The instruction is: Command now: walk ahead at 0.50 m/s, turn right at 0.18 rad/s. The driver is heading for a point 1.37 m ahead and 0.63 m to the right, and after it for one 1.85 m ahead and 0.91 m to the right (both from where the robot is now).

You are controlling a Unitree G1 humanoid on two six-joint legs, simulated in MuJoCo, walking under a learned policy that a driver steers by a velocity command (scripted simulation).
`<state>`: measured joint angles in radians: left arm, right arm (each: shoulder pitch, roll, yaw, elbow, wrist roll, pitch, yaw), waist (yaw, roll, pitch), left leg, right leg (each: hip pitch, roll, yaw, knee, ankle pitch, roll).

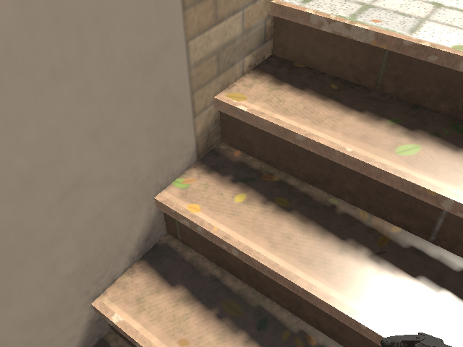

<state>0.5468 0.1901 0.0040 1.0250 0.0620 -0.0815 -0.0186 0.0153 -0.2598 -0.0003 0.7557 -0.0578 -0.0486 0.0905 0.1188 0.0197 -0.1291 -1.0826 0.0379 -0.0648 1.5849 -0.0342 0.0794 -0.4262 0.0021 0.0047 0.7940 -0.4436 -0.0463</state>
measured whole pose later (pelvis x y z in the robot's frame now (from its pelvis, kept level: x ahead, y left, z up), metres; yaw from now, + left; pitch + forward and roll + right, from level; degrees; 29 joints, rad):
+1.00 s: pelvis +0.33 +0.01 +0.19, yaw -31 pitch +6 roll +1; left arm 0.26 0.18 0.00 0.81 0.04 -0.10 -0.04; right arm 0.04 -0.25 -0.02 0.77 -0.04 -0.04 -0.02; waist 0.07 -0.02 -0.14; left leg -0.98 0.00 -0.07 1.71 -0.20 -0.12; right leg -0.47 0.14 0.16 0.61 -0.23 -0.08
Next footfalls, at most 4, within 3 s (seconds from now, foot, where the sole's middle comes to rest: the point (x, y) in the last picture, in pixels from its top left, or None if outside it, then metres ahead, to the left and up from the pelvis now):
0.18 left None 0.18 0.14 -0.74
0.58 right None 0.36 -0.09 -0.57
1.14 left None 0.47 0.10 -0.57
1.52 right None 0.34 -0.14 -0.57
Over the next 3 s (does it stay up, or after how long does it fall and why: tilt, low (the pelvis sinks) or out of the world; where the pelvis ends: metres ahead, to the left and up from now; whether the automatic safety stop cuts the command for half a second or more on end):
stays up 0.83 -0.53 0.56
